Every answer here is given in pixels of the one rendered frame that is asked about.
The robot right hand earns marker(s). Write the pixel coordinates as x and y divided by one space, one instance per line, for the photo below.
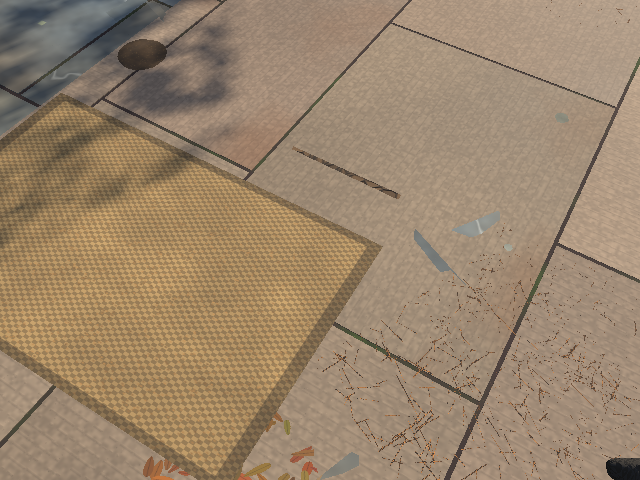
624 468

